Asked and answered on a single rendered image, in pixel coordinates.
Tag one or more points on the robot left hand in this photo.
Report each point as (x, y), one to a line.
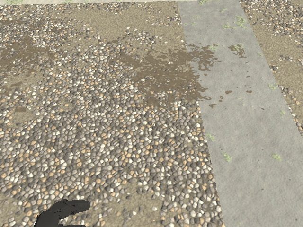
(61, 210)

